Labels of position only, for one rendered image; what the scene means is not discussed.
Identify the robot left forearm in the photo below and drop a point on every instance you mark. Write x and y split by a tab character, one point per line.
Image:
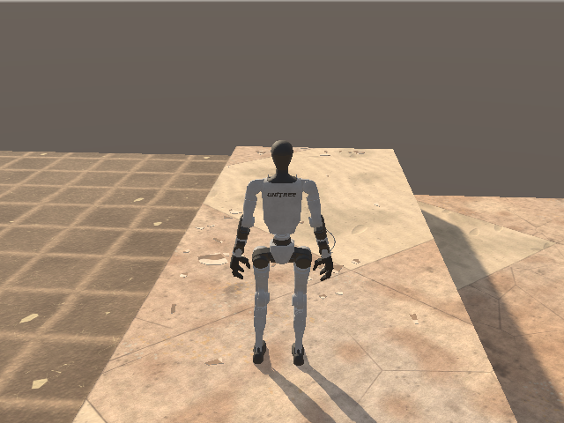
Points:
241	239

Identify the robot right upper arm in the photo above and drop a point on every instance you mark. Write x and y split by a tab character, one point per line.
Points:
309	187

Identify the robot right forearm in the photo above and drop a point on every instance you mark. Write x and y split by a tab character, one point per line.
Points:
322	240

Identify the robot left upper arm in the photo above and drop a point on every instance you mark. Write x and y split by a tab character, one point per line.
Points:
249	205

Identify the right robot foot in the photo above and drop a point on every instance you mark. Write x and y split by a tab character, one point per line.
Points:
297	357

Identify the robot right thigh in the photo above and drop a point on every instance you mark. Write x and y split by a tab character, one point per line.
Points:
301	268

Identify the left robot hand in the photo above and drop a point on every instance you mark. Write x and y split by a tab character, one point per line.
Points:
234	265

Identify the right robot hand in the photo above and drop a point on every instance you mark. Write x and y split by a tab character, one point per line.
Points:
327	268

